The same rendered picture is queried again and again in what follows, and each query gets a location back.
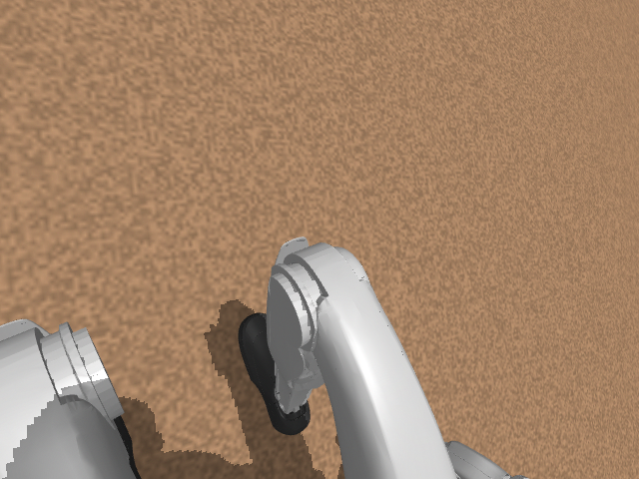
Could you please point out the right robot foot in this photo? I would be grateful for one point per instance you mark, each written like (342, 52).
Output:
(261, 369)

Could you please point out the left robot foot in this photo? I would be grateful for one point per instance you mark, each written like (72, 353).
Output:
(128, 443)

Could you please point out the right robot hand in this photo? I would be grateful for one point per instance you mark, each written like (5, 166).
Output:
(469, 464)

